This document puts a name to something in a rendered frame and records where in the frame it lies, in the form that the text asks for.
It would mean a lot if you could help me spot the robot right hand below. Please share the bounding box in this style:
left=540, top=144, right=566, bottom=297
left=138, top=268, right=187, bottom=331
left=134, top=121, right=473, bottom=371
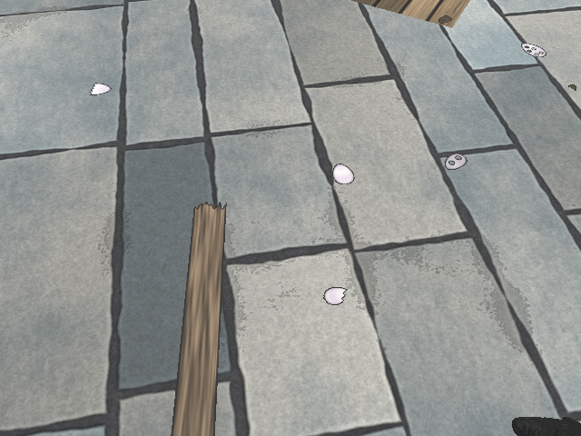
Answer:
left=512, top=417, right=581, bottom=436

